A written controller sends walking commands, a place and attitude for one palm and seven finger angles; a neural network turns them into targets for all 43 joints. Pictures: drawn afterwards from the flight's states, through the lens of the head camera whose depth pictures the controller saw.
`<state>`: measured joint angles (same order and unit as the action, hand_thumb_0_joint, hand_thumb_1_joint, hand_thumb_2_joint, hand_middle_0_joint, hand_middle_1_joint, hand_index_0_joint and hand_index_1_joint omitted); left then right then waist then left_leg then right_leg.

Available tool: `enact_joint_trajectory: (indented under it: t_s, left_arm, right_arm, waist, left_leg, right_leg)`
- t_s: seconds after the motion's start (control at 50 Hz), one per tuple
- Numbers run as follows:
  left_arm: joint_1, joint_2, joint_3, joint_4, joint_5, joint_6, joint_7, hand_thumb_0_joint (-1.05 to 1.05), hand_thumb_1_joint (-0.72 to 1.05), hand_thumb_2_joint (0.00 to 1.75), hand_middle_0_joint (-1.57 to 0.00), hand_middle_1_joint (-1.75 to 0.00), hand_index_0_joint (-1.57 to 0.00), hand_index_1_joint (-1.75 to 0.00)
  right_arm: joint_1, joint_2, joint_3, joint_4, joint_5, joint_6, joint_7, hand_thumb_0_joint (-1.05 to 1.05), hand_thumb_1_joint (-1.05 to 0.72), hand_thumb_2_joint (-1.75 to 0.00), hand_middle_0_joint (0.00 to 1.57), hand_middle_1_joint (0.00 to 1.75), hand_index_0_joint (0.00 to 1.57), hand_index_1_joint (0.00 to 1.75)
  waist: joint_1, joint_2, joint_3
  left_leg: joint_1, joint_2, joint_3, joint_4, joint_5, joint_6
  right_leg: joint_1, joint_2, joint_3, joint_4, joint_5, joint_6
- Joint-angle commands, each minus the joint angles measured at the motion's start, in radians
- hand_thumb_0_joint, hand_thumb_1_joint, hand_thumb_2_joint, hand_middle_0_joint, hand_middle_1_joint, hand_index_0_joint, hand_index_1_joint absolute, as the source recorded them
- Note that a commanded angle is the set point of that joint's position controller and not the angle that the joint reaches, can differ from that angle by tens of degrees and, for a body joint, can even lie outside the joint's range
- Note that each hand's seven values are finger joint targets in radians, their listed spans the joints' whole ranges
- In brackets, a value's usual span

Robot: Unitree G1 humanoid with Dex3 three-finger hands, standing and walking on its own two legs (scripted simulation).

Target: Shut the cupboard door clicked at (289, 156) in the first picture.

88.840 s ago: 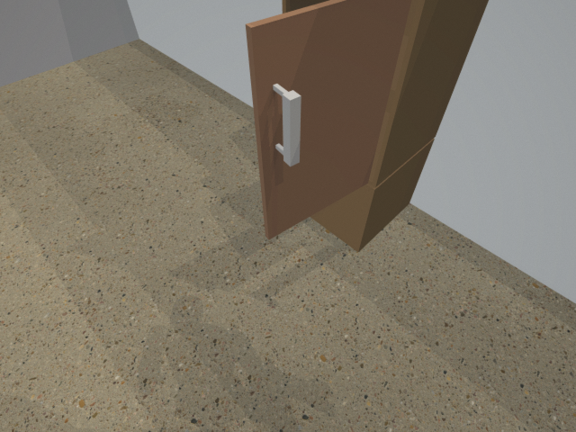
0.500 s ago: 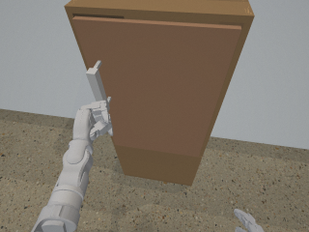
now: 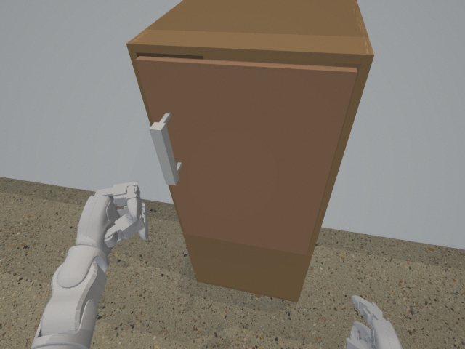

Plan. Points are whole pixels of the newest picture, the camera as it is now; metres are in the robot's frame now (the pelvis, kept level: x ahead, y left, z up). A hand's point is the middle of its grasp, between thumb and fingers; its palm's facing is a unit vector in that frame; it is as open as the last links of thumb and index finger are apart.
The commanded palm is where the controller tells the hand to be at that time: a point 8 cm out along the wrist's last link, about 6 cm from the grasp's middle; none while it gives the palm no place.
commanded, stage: draw the hand back to the body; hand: left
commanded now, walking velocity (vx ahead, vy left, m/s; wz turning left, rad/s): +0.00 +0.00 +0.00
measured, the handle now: (169, 149) +0.51 +0.19 +0.07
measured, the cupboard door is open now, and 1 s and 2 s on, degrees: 0 0 0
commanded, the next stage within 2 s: step back with the hand held close in 1.12 s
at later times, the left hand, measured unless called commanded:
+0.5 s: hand (57, 233) +0.23 +0.26 +0.16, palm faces +0.33 -0.89 -0.32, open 4.3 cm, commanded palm +0.18 +0.31 +0.18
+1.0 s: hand (16, 241) +0.21 +0.30 +0.17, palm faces +0.45 -0.81 -0.39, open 7.3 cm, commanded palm +0.16 +0.34 +0.20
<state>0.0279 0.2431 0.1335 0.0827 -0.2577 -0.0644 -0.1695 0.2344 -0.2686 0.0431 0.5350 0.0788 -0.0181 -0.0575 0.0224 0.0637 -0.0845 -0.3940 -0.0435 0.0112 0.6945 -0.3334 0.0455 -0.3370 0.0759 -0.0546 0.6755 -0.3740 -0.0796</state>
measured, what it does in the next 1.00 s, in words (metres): stands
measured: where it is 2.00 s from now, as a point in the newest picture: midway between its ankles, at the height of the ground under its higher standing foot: outside the picture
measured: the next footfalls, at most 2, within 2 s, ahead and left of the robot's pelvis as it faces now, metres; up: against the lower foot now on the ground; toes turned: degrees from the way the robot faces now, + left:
none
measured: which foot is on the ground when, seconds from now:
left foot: down 0.00-1.00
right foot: down 0.00-1.00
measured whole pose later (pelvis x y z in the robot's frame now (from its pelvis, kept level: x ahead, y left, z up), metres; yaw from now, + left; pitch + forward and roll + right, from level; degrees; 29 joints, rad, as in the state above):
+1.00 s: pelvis +0.02 +0.04 +0.02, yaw +0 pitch -3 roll -1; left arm 0.45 0.34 0.31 -0.37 -0.08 -0.04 0.11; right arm 0.20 -0.24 0.03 0.61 0.03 -0.04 -0.05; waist 0.07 0.08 -0.01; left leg -0.15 -0.09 0.01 0.42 -0.23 0.09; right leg -0.08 0.04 -0.03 0.39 -0.26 -0.03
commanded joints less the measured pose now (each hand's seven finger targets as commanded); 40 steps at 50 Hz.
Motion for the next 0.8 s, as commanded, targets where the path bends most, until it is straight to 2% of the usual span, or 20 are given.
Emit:
enact_joint_trajectory:
  t_s: [0.0, 0.02, 0.04, 0.06, 0.08, 0.12, 0.14, 0.2, 0.3, 0.36, 0.42, 0.44, 0.48, 0.52, 0.54, 0.56, 0.58, 0.68, 0.72, 0.78]
  left_arm:
    - [-0.281, 0.187, 0.113, -0.272, -0.026, -0.056, 0.001, 0.00, 0.90, 0.90, -1.19, -1.38, -1.19, -1.38]
    - [-0.262, 0.201, 0.128, -0.273, -0.027, -0.046, 0.001, 0.00, 0.90, 0.90, -1.16, -1.35, -1.16, -1.35]
    - [-0.265, 0.280, 0.120, -0.290, 0.086, -0.050, 0.110, 0.00, 0.90, 0.90, -1.13, -1.32, -1.13, -1.32]
    - [-0.226, 0.204, 0.079, -0.287, 0.101, -0.047, 0.157, 0.00, 0.90, 0.90, -1.11, -1.29, -1.11, -1.29]
    - [-0.177, 0.188, 0.071, -0.282, 0.104, -0.042, 0.178, 0.00, 0.90, 0.90, -1.08, -1.26, -1.08, -1.26]
    - [-0.104, 0.209, 0.088, -0.326, 0.126, -0.043, 0.213, 0.00, 0.90, 0.90, -1.02, -1.20, -1.02, -1.20]
    - [-0.066, 0.218, 0.094, -0.350, 0.132, -0.046, 0.225, 0.00, 0.90, 0.90, -1.00, -1.17, -1.00, -1.17]
    - [-0.027, 0.223, 0.096, -0.421, 0.144, -0.055, 0.247, 0.00, 0.90, 0.90, -0.92, -1.08, -0.92, -1.08]
    - [0.019, 0.240, 0.124, -0.493, 0.161, -0.064, 0.270, 0.00, 0.90, 0.90, -0.78, -0.93, -0.78, -0.93]
    - [0.060, 0.236, 0.133, -0.520, 0.167, -0.064, 0.273, 0.00, 0.90, 0.90, -0.69, -0.84, -0.69, -0.84]
    - [0.124, 0.228, 0.146, -0.557, 0.171, -0.068, 0.274, 0.00, 0.90, 0.90, -0.61, -0.75, -0.61, -0.75]
    - [0.161, 0.251, 0.176, -0.559, 0.172, -0.066, 0.274, 0.00, 0.90, 0.90, -0.58, -0.72, -0.58, -0.72]
    - [0.194, 0.250, 0.188, -0.592, 0.172, -0.066, 0.274, 0.00, 0.90, 0.90, -0.53, -0.66, -0.53, -0.66]
    - [0.229, 0.251, 0.207, -0.608, 0.173, -0.065, 0.273, 0.00, 0.90, 0.90, -0.47, -0.60, -0.47, -0.60]
    - [0.260, 0.273, 0.235, -0.605, 0.174, -0.061, 0.273, 0.00, 0.90, 0.90, -0.45, -0.57, -0.45, -0.57]
    - [0.259, 0.258, 0.227, -0.639, 0.173, -0.064, 0.271, 0.00, 0.90, 0.90, -0.42, -0.54, -0.42, -0.54]
    - [0.273, 0.286, 0.260, -0.643, 0.173, -0.065, 0.275, 0.00, 0.90, 0.90, -0.39, -0.51, -0.39, -0.51]
    - [0.331, 0.310, 0.318, -0.698, 0.171, -0.064, 0.277, 0.00, 0.90, 0.90, -0.25, -0.36, -0.25, -0.36]
    - [0.362, 0.319, 0.342, -0.705, 0.167, -0.064, 0.279, 0.00, 0.90, 0.90, -0.20, -0.30, -0.20, -0.30]
    - [0.351, 0.274, 0.296, -0.668, 0.172, -0.051, 0.279, 0.00, 0.90, 0.90, -0.20, -0.30, -0.20, -0.30]
  right_arm:
    - [-0.143, -0.089, -0.031, -0.163, -0.004, -0.081, -0.015, 0.00, -0.90, -0.90, 0.20, 0.30, 0.20, 0.30]
    - [-0.149, -0.088, -0.030, -0.162, -0.002, -0.086, -0.018, 0.00, -0.90, -0.90, 0.20, 0.30, 0.20, 0.30]
    - [-0.169, -0.070, -0.038, -0.141, -0.018, -0.068, -0.027, 0.00, -0.90, -0.90, 0.20, 0.30, 0.20, 0.30]
    - [-0.185, -0.051, -0.028, -0.139, -0.023, -0.060, -0.028, 0.00, -0.90, -0.90, 0.20, 0.30, 0.20, 0.30]
    - [-0.181, -0.056, -0.030, -0.138, -0.024, -0.057, -0.029, 0.00, -0.90, -0.90, 0.20, 0.30, 0.20, 0.30]
    - [-0.181, -0.058, -0.029, -0.135, -0.029, -0.049, -0.028, 0.00, -0.90, -0.90, 0.20, 0.30, 0.20, 0.30]
    - [-0.182, -0.063, -0.031, -0.133, -0.031, -0.047, -0.028, 0.00, -0.90, -0.90, 0.20, 0.30, 0.20, 0.30]
    - [-0.192, -0.060, -0.025, -0.133, -0.033, -0.049, -0.026, 0.00, -0.90, -0.90, 0.20, 0.30, 0.20, 0.30]
    - [-0.193, -0.067, -0.028, -0.116, -0.042, -0.062, -0.027, 0.00, -0.90, -0.90, 0.20, 0.30, 0.20, 0.30]
    - [-0.190, -0.067, -0.032, -0.104, -0.043, -0.069, -0.026, 0.00, -0.90, -0.90, 0.20, 0.30, 0.20, 0.30]
    - [-0.183, -0.068, -0.033, -0.099, -0.047, -0.077, -0.017, 0.00, -0.90, -0.90, 0.20, 0.30, 0.20, 0.30]
    - [-0.185, -0.074, -0.039, -0.094, -0.048, -0.082, -0.015, 0.00, -0.90, -0.90, 0.20, 0.30, 0.20, 0.30]
    - [-0.178, -0.071, -0.040, -0.096, -0.049, -0.080, -0.010, 0.00, -0.90, -0.90, 0.20, 0.30, 0.20, 0.30]
    - [-0.174, -0.070, -0.043, -0.094, -0.051, -0.077, -0.003, 0.00, -0.90, -0.90, 0.20, 0.30, 0.20, 0.30]
    - [-0.177, -0.076, -0.047, -0.092, -0.051, -0.080, -0.001, 0.00, -0.90, -0.90, 0.20, 0.30, 0.20, 0.30]
    - [-0.172, -0.070, -0.048, -0.095, -0.050, -0.078, 0.001, 0.00, -0.90, -0.90, 0.20, 0.30, 0.20, 0.30]
    - [-0.169, -0.071, -0.047, -0.094, -0.053, -0.077, 0.002, 0.00, -0.90, -0.90, 0.20, 0.30, 0.20, 0.30]
    - [-0.164, -0.069, -0.055, -0.096, -0.052, -0.076, 0.006, 0.00, -0.90, -0.90, 0.20, 0.30, 0.20, 0.30]
    - [-0.161, -0.069, -0.057, -0.098, -0.052, -0.077, 0.006, 0.00, -0.90, -0.90, 0.20, 0.30, 0.20, 0.30]
    - [-0.153, -0.078, -0.060, -0.089, -0.055, -0.077, 0.008, 0.00, -0.90, -0.90, 0.20, 0.30, 0.20, 0.30]
  waist:
    - [-0.016, -0.072, -0.131]
    - [-0.009, -0.046, -0.120]
    - [0.000, -0.045, -0.058]
    - [-0.008, -0.053, -0.030]
    - [-0.010, -0.073, 0.005]
    - [0.001, -0.036, -0.035]
    - [0.009, -0.049, -0.071]
    - [0.008, 0.003, -0.055]
    - [0.010, -0.031, -0.017]
    - [0.011, 0.009, -0.009]
    - [0.017, 0.014, 0.003]
    - [0.023, -0.003, -0.004]
    - [0.024, -0.011, -0.012]
    - [0.025, 0.000, 0.006]
    - [0.030, -0.005, 0.013]
    - [0.026, 0.028, 0.001]
    - [0.032, 0.011, 0.001]
    - [0.034, 0.042, -0.012]
    - [0.037, 0.024, -0.007]
    - [0.025, 0.013, 0.017]
  left_leg:
    - [0.095, 0.025, -0.042, -0.093, 0.106, 0.005]
    - [0.099, 0.027, -0.044, -0.101, 0.099, 0.004]
    - [0.074, 0.035, -0.062, -0.124, 0.081, -0.004]
    - [0.078, 0.034, -0.058, -0.136, 0.054, -0.007]
    - [0.080, 0.037, -0.061, -0.145, 0.042, -0.006]
    - [0.140, 0.042, -0.061, -0.184, 0.063, -0.002]
    - [0.162, 0.046, -0.065, -0.204, 0.088, 0.000]
    - [0.219, 0.053, -0.068, -0.263, 0.084, -0.002]
    - [0.265, 0.065, -0.092, -0.324, 0.106, -0.005]
    - [0.295, 0.071, -0.098, -0.346, 0.130, -0.010]
    - [0.308, 0.079, -0.119, -0.367, 0.163, -0.024]
    - [0.313, 0.083, -0.117, -0.365, 0.188, -0.023]
    - [0.317, 0.084, -0.114, -0.360, 0.244, -0.031]
    - [0.312, 0.089, -0.122, -0.366, 0.265, -0.044]
    - [0.310, 0.091, -0.117, -0.361, 0.282, -0.041]
    - [0.319, 0.090, -0.119, -0.361, 0.306, -0.048]
    - [0.311, 0.091, -0.120, -0.359, 0.312, -0.051]
    - [0.323, 0.098, -0.121, -0.350, 0.369, -0.062]
    - [0.318, 0.097, -0.116, -0.344, 0.383, -0.061]
    - [0.319, 0.096, -0.114, -0.339, 0.403, -0.060]
  right_leg:
    - [0.035, -0.081, 0.127, -0.180, 0.186, 0.085]
    - [0.032, -0.079, 0.125, -0.186, 0.165, 0.078]
    - [0.037, -0.133, 0.197, -0.261, 0.154, 0.080]
    - [0.044, -0.140, 0.206, -0.292, 0.091, 0.088]
    - [0.036, -0.139, 0.198, -0.302, 0.061, 0.088]
    - [0.081, -0.122, 0.156, -0.296, 0.071, 0.070]
    - [0.117, -0.113, 0.135, -0.287, 0.099, 0.065]
    - [0.125, -0.092, 0.103, -0.303, 0.103, 0.057]
    - [0.148, -0.075, 0.075, -0.323, 0.140, 0.049]
    - [0.162, -0.074, 0.072, -0.331, 0.168, 0.046]
    - [0.177, -0.068, 0.059, -0.325, 0.204, 0.043]
    - [0.185, -0.064, 0.060, -0.334, 0.222, 0.045]
    - [0.205, -0.067, 0.056, -0.325, 0.250, 0.044]
    - [0.206, -0.065, 0.050, -0.325, 0.254, 0.044]
    - [0.206, -0.063, 0.055, -0.333, 0.265, 0.045]
    - [0.218, -0.068, 0.054, -0.327, 0.271, 0.043]
    - [0.222, -0.066, 0.051, -0.326, 0.277, 0.044]
    - [0.227, -0.067, 0.051, -0.325, 0.294, 0.046]
    - [0.227, -0.065, 0.050, -0.325, 0.303, 0.046]
    - [0.204, -0.070, 0.051, -0.329, 0.308, 0.049]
